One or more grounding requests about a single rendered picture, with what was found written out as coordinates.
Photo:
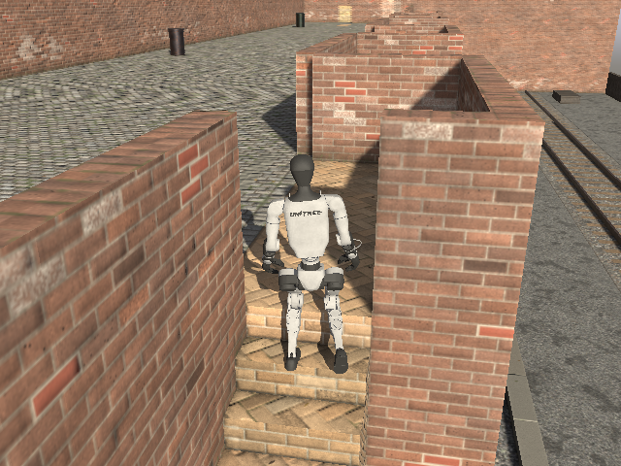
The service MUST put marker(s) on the stairs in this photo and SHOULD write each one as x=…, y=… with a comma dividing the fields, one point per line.
x=307, y=417

